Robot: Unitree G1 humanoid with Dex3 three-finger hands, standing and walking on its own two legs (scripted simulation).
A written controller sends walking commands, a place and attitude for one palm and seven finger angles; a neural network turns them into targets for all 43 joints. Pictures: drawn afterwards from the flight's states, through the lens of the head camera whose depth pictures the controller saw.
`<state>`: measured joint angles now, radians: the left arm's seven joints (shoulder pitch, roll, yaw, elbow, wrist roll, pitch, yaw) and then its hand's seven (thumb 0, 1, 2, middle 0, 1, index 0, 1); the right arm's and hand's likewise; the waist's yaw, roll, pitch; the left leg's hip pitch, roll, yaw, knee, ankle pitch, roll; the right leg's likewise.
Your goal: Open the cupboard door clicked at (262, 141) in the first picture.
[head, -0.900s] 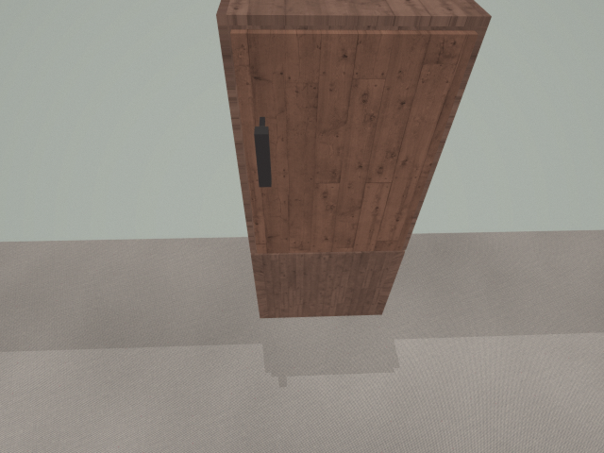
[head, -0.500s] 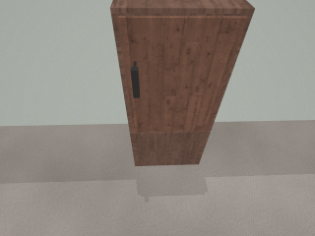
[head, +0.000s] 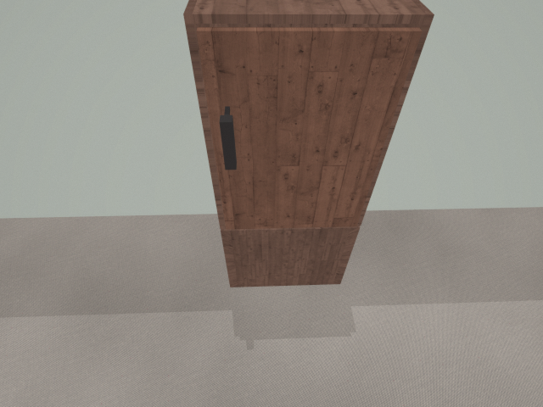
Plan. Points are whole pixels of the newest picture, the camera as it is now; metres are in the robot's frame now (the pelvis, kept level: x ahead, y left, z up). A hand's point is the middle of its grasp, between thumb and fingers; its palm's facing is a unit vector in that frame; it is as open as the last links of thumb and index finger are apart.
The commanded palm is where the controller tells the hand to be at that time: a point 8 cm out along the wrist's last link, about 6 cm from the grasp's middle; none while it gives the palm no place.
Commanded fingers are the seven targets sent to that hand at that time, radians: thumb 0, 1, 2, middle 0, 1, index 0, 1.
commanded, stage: take the last steps up to it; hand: left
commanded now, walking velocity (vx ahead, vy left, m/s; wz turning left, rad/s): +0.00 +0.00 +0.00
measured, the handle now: (229, 138) +0.65 +0.13 +0.02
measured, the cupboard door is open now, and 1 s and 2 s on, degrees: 0 0 0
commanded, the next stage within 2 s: come to a stop and stand still in 0.40 s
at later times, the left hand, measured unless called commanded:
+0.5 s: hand out of the picture -0.03 +0.15 -0.19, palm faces +0.02 -0.99 -0.14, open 7.4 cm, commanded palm none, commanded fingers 0.00 0.90 0.90 -0.20 -0.30 -0.20 -0.30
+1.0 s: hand out of the picture +0.14 +0.15 -0.18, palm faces +0.09 -0.97 -0.20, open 7.3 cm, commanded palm none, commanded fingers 0.00 0.90 0.90 -0.20 -0.30 -0.20 -0.30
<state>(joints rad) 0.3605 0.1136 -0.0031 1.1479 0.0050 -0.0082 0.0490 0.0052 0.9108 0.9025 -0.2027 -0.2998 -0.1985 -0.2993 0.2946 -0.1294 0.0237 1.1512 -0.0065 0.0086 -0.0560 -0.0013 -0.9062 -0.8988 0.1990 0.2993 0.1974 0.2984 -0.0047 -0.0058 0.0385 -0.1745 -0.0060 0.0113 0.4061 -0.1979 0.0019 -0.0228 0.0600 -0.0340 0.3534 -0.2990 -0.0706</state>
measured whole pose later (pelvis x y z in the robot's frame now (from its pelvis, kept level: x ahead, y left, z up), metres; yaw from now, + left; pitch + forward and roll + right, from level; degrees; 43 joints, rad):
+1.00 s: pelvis +0.07 -0.03 -0.01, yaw +3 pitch -1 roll +0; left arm 0.14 0.16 0.05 1.01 0.02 0.02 0.04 0.01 0.91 0.90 -0.21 -0.30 -0.20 -0.30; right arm 0.23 -0.19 -0.04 1.04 -0.01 0.03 -0.04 0.00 -0.91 -0.90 0.20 0.30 0.20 0.30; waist -0.01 -0.01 0.09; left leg -0.15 0.06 0.05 0.52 -0.35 -0.04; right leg -0.27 -0.05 -0.05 0.55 -0.26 0.02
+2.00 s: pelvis +0.07 -0.04 -0.01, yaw +2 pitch +0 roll +1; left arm 0.19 0.17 0.01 1.08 0.01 -0.01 0.02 0.01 0.92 0.90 -0.20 -0.30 -0.20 -0.30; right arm 0.30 -0.15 0.00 1.09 -0.02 -0.01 -0.03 0.00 -0.91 -0.90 0.20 0.30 0.20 0.30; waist -0.01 0.01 0.04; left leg -0.13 0.07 0.08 0.49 -0.34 -0.05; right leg -0.28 -0.04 -0.03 0.56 -0.27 0.00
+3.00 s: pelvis +0.18 -0.15 -0.02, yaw +2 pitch +1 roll +2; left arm 0.15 0.19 0.04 0.98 0.02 -0.03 0.01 0.01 0.92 0.90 -0.20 -0.30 -0.20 -0.30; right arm 0.29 -0.20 -0.05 1.05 -0.01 0.03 -0.04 0.00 -0.91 -0.90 0.20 0.30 0.20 0.30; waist -0.03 0.03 0.11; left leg -0.30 0.09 -0.01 0.88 -0.59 -0.04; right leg -0.42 -0.07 -0.07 0.72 -0.31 -0.01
